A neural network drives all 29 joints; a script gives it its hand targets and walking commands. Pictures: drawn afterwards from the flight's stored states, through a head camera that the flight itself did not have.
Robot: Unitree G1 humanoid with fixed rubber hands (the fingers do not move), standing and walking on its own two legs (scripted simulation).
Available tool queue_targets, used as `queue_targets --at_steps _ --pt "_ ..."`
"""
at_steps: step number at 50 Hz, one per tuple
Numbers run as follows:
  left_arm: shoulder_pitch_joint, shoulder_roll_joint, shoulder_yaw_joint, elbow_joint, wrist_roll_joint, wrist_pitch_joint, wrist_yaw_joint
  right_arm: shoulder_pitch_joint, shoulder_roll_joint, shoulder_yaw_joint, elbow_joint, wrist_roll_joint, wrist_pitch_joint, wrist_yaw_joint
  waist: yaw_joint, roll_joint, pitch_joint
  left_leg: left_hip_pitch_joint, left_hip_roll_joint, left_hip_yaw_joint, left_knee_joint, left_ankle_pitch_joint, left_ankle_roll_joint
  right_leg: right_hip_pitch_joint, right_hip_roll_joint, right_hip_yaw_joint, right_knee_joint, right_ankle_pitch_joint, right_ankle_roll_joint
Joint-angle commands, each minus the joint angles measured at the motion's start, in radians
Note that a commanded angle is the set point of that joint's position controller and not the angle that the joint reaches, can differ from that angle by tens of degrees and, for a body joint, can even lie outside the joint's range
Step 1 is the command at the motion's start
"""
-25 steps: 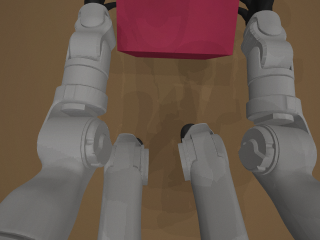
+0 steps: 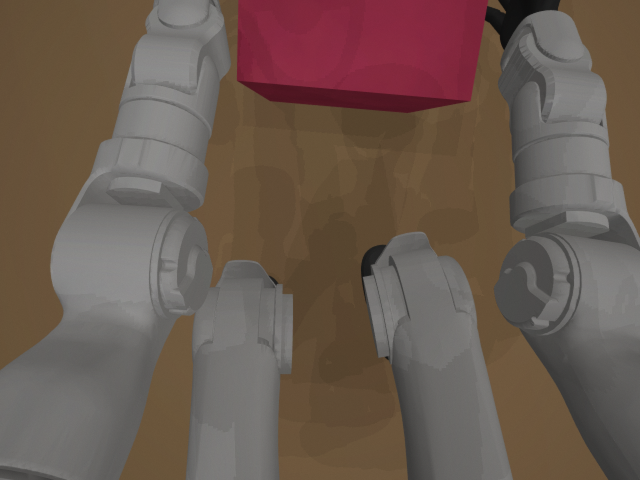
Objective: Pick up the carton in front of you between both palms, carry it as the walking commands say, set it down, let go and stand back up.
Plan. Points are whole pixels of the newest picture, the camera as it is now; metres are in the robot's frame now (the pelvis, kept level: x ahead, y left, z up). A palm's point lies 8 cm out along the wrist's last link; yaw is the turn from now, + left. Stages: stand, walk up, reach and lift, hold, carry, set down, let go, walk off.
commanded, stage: set down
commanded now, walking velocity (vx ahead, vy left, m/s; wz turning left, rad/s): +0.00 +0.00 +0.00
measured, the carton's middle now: (353, 8) +0.57 -0.09 -0.26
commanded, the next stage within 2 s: none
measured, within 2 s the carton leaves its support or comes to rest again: neither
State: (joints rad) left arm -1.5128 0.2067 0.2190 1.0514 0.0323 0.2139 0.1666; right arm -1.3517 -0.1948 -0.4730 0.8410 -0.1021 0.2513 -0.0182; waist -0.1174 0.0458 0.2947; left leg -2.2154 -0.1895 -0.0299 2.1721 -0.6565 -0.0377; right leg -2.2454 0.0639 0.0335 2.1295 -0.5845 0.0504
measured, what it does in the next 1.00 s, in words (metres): stands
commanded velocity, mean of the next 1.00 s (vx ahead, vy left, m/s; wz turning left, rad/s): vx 0.00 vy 0.00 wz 0.00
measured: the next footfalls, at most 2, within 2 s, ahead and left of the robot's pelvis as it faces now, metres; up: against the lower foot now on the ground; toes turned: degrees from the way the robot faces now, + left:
none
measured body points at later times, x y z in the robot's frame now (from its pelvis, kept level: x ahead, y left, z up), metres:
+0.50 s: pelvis +0.00 +0.00 -0.01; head +0.37 -0.02 +0.23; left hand +0.59 +0.06 -0.18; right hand +0.53 -0.25 -0.18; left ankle +0.09 +0.11 -0.35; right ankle +0.11 -0.12 -0.35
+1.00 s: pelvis -0.01 +0.00 -0.02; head +0.38 -0.03 +0.20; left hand +0.58 +0.11 -0.22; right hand +0.52 -0.27 -0.21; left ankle +0.09 +0.10 -0.35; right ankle +0.11 -0.12 -0.35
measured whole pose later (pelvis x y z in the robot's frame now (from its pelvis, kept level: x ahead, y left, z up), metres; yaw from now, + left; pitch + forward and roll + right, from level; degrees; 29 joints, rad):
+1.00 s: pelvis -0.01 +0.00 -0.02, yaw -1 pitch +33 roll -1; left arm -1.54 0.42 0.00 1.08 -0.19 0.12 0.11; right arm -1.48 -0.39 -0.31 1.13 0.12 0.06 -0.06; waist -0.09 0.01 0.51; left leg -2.17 -0.11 -0.01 2.27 -0.68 -0.02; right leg -2.21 0.01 -0.02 2.22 -0.59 0.00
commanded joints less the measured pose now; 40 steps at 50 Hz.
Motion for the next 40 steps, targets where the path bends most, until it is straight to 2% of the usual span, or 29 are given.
queue_targets --at_steps 1,12,16,27,34,36,37,39,40 --pt "-0.459 -0.849 -0.231 -0.055 -0.050 -0.020 -0.248 -0.591 0.764 0.366 -0.021 0.081 -0.013 0.274 -0.046 0.073 -0.969 0.418 0.005 0.057 -0.181 0.313 0.040 0.483 0.031 -0.093 -0.119 0.371 -0.029" --pt "-0.351 -0.776 -0.150 0.028 0.034 -0.007 -0.276 -0.528 0.720 0.313 0.062 0.047 -0.012 0.287 0.007 0.053 -0.789 0.349 0.019 0.054 -0.159 0.276 0.051 0.446 0.037 -0.064 -0.099 0.333 -0.036" --pt "-0.310 -0.770 -0.143 0.046 0.047 -0.008 -0.283 -0.499 0.698 0.291 0.091 0.034 -0.017 0.277 0.008 0.065 -0.744 0.325 0.022 0.049 -0.146 0.293 0.047 0.444 0.038 -0.053 -0.086 0.351 -0.041" --pt "-0.245 -0.655 -0.081 0.101 0.100 0.020 -0.292 -0.419 0.591 0.210 0.153 -0.019 0.007 0.277 0.023 0.064 -0.584 0.313 0.037 0.034 -0.148 0.193 0.053 0.369 0.034 -0.051 -0.087 0.209 -0.051" --pt "-0.249 -0.555 -0.063 0.094 0.118 0.013 -0.275 -0.386 0.505 0.150 0.174 -0.044 -0.004 0.259 0.021 0.056 -0.570 0.353 0.055 0.031 -0.140 0.192 0.041 0.385 0.019 -0.062 -0.072 0.193 -0.037" --pt "-0.239 -0.448 -0.046 0.081 0.121 0.000 -0.251 -0.362 0.405 0.111 0.178 -0.052 -0.022 0.233 0.015 0.055 -0.590 0.383 0.065 0.032 -0.139 0.200 0.030 0.411 0.009 -0.070 -0.064 0.201 -0.029" --pt "-0.222 -0.334 -0.027 0.071 0.125 -0.009 -0.226 -0.326 0.296 0.071 0.187 -0.059 -0.036 0.205 0.009 0.055 -0.607 0.408 0.071 0.033 -0.140 0.204 0.021 0.429 0.002 -0.076 -0.062 0.208 -0.022" --pt "-0.190 -0.034 0.004 0.048 0.114 -0.037 -0.152 -0.254 0.009 0.006 0.201 -0.049 -0.080 0.122 -0.007 0.047 -0.665 0.466 0.083 0.031 -0.138 0.220 0.005 0.469 -0.008 -0.086 -0.061 0.228 -0.010" --pt "-0.181 0.161 0.011 0.007 0.094 -0.066 -0.102 -0.226 -0.181 -0.011 0.190 -0.025 -0.120 0.062 -0.016 0.044 -0.706 0.481 0.089 0.029 -0.140 0.237 -0.001 0.475 -0.014 -0.090 -0.063 0.249 -0.007"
